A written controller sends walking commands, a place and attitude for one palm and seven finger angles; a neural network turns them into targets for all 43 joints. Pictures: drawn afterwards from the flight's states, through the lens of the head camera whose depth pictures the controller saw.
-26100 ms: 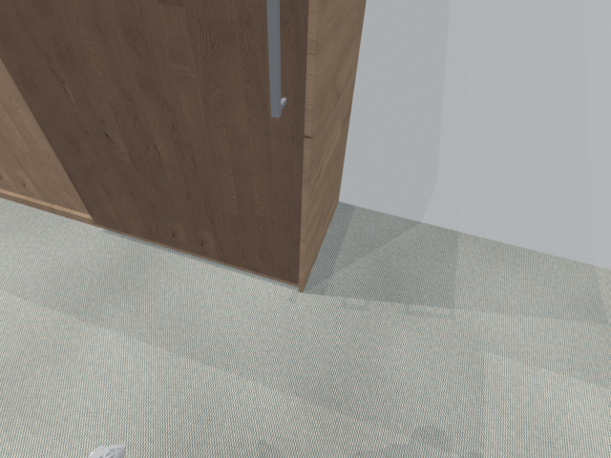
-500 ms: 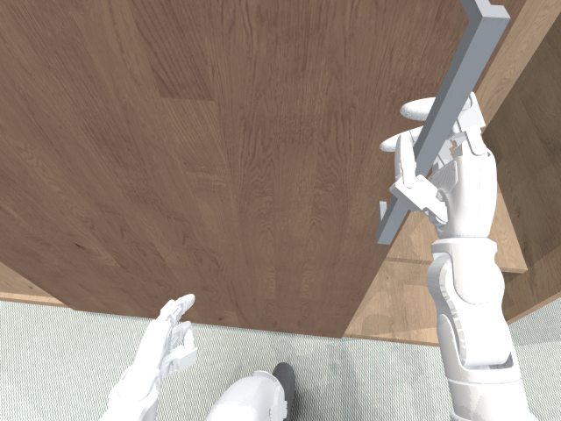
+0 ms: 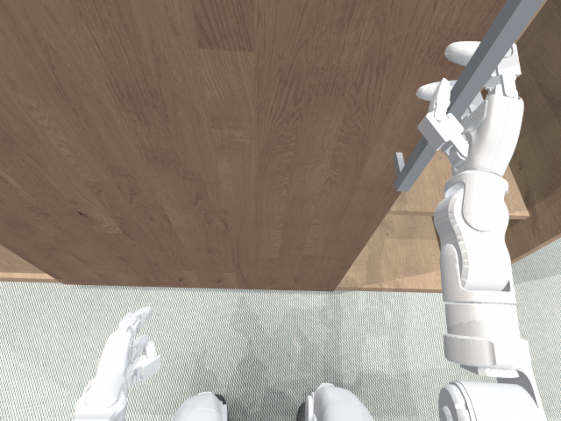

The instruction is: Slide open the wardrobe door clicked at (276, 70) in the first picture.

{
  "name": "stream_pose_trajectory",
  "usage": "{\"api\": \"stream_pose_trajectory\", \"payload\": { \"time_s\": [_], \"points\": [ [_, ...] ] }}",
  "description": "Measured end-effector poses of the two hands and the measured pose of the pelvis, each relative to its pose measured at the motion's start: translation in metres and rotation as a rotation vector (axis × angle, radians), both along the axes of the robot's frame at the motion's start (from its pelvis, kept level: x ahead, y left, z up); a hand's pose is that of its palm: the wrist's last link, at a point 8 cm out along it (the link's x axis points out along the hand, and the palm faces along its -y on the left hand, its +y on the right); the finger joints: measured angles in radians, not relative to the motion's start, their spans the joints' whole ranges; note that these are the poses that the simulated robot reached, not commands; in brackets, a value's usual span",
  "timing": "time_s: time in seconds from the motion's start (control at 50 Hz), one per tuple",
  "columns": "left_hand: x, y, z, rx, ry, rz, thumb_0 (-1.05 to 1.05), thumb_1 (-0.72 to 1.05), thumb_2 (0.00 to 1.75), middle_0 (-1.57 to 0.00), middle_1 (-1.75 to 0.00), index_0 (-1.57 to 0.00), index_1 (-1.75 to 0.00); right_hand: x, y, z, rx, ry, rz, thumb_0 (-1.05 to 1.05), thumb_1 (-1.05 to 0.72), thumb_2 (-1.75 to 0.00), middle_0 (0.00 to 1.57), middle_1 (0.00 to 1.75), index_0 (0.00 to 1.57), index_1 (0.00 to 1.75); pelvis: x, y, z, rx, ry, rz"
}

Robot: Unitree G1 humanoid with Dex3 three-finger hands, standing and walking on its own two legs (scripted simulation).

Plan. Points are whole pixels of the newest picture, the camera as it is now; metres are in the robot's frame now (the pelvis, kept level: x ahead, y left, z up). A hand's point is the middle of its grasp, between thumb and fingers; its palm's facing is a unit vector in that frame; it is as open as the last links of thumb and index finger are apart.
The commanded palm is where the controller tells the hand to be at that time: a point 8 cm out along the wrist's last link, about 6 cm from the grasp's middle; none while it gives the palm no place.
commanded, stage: step sideways, sliding the door along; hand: right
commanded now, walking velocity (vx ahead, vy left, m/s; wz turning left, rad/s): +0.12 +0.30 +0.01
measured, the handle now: (446, 98) +0.46 -0.18 +0.19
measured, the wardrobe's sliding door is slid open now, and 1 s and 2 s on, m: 0.43 0.56 0.56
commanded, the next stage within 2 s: stop walking and hold the door there in 1.16 s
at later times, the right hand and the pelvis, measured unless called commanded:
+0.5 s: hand (345, 112) +0.42 -0.05 +0.20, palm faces +0.32 +0.94 -0.06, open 6.2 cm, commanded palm +0.39 -0.03 +0.18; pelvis +0.00 +0.15 -0.01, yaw -4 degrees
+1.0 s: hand (299, 104) +0.42 +0.00 +0.20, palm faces +0.55 +0.83 -0.04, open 6.6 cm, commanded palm +0.38 +0.04 +0.18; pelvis +0.03 +0.28 +0.00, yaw -5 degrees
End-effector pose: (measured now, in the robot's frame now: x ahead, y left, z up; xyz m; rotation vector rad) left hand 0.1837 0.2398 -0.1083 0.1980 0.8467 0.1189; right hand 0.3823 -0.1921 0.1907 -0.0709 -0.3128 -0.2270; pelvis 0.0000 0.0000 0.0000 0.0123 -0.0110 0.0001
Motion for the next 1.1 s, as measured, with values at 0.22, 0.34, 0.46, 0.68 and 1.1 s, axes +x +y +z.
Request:
{"api": "stream_pose_trajectory", "payload": {
  "time_s": [0.22,0.34,0.46,0.68,1.1],
  "points": [
    [0.013,0.01,0.027,-0.032,-0.016,-0.144,0.01,0.9,0.9,-0.2,-0.3,-0.2,-0.3,-0.001,0.036,0.001,0.032,0.024,0.07,0.02,-0.82,-0.84,0.4,1.4,0.22,1.36,-0.015,0.051,0.008,0.061,-0.021,0.005],
    [0.01,0.033,0.018,-0.081,0.004,-0.172,0.01,0.9,0.9,-0.2,-0.3,-0.2,-0.3,-0.002,0.06,0.002,0.022,0.033,0.024,0.01,-0.82,-0.85,0.38,1.4,0.2,1.37,-0.011,0.095,0.006,0.078,-0.026,0.004],
    [0.015,0.085,-0.015,-0.118,0.004,-0.155,0.01,0.9,0.9,-0.2,-0.3,-0.2,-0.3,-0.003,0.088,0.002,-0.023,0.022,-0.086,0.0,-0.8,-0.87,0.41,1.4,0.17,1.34,-0.004,0.143,-0.015,0.048,-0.032,-0.044],
    [0.005,0.164,0.002,-0.003,0.068,-0.114,0.01,0.91,0.9,-0.2,-0.3,-0.2,-0.3,-0.003,0.136,0.0,0.009,0.0,-0.042,0.0,-0.82,-0.86,0.41,1.4,0.14,1.32,0.003,0.182,-0.001,0.024,-0.028,-0.045],
    [0.059,0.263,0.005,0.03,0.005,-0.13,0.01,0.91,0.9,-0.2,-0.3,-0.2,-0.3,-0.006,0.157,0.0,0.018,0.003,-0.337,-0.01,-0.8,-0.86,0.39,1.4,0.07,1.29,0.036,0.28,-0.001,0.017,0.011,-0.08]
  ]
}}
